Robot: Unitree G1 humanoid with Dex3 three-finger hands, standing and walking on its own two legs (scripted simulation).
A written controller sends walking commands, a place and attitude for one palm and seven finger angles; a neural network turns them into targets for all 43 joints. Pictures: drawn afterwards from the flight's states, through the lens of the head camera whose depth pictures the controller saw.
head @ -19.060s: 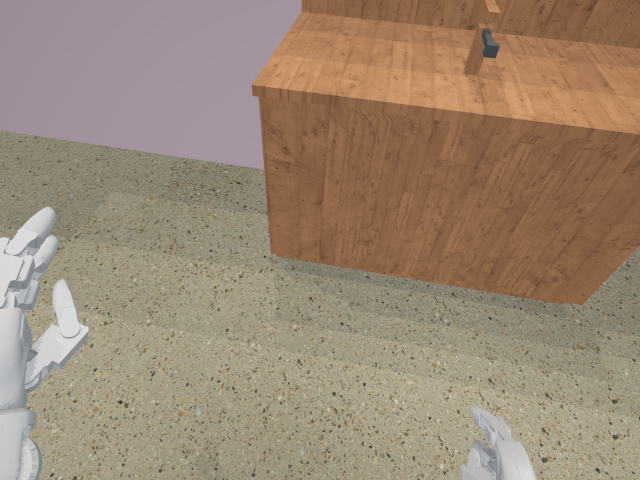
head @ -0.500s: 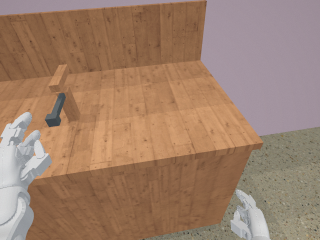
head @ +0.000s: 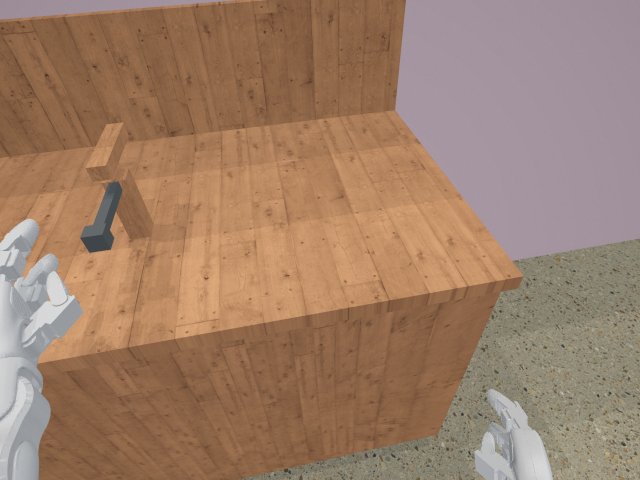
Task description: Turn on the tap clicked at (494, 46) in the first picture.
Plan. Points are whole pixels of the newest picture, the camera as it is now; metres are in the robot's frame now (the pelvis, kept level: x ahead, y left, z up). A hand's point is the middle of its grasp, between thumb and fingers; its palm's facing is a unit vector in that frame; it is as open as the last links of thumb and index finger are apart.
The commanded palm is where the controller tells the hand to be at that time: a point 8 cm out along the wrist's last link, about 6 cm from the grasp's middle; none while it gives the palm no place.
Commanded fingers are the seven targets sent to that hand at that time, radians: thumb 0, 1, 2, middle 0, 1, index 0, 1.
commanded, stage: reach beside the lever's end, fingers flat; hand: left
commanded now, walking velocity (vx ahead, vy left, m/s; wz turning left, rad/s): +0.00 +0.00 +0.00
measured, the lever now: (97, 237) +0.35 +0.36 +0.13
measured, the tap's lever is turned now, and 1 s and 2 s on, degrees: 0 0 1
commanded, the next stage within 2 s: push the lever round in 1.44 s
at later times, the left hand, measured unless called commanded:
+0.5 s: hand (65, 274) +0.27 +0.35 +0.15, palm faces +0.56 -0.82 -0.10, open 7.7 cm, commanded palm +0.23 +0.39 +0.15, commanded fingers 0.00 0.90 0.90 -0.16 -0.19 -0.16 -0.19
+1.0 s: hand (57, 259) +0.31 +0.39 +0.13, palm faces +0.56 -0.82 -0.10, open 7.8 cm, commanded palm +0.26 +0.43 +0.13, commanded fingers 0.00 0.90 0.90 -0.15 -0.15 -0.15 -0.15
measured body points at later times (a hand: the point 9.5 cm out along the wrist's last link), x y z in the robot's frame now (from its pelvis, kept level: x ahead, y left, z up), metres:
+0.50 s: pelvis +0.00 +0.01 +0.00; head -0.01 +0.00 +0.45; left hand +0.24 +0.39 +0.15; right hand +0.18 -0.23 -0.08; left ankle +0.04 +0.14 -0.73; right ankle -0.02 -0.07 -0.73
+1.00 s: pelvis +0.00 +0.02 +0.00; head +0.01 +0.01 +0.45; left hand +0.27 +0.43 +0.14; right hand +0.16 -0.23 -0.10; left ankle +0.04 +0.14 -0.73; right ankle -0.02 -0.07 -0.73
